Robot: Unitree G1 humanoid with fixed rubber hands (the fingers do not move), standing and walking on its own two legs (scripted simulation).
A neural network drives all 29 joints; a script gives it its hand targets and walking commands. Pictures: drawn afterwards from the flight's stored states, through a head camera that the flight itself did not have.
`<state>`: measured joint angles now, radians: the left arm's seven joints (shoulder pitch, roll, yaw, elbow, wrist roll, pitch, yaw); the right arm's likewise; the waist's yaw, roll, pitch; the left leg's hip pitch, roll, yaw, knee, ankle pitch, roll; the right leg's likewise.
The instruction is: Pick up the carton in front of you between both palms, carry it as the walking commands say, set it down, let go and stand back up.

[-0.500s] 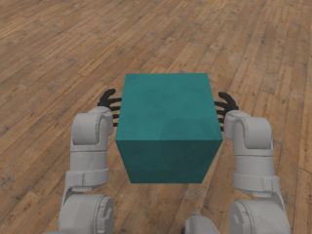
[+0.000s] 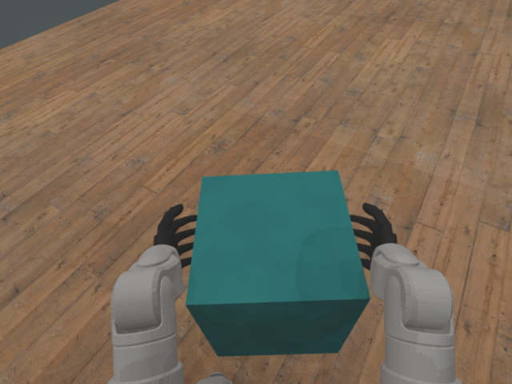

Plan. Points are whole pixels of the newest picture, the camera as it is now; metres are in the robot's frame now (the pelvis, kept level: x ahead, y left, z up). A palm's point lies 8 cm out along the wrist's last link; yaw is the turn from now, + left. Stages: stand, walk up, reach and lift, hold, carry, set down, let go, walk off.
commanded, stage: carry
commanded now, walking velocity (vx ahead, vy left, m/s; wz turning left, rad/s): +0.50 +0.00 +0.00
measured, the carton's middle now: (273, 269) +0.30 +0.01 +0.01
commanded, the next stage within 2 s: none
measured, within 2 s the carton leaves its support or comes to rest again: neither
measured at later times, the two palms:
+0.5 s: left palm (191, 126) +0.58 +0.17 +0.09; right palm (338, 126) +0.56 -0.13 +0.09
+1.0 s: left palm (223, 55) +0.90 +0.14 +0.09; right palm (333, 53) +0.90 -0.16 +0.09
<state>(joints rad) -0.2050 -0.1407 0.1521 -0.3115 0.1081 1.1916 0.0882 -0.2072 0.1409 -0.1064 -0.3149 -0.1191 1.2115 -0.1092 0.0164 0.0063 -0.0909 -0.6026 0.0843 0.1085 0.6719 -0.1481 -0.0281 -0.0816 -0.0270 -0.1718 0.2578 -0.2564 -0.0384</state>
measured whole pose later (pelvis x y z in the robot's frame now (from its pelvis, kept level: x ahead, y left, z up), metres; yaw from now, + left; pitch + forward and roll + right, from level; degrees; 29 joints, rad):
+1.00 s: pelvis +0.63 -0.01 +0.00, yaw +0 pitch +4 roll +1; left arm -0.14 -0.13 0.10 -0.35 0.11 1.18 0.08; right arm -0.13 0.13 -0.08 -0.37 -0.12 1.21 -0.10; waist 0.01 0.01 -0.10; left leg -0.61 0.12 0.13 0.67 -0.10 -0.02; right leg -0.07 -0.05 -0.22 0.24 -0.24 -0.02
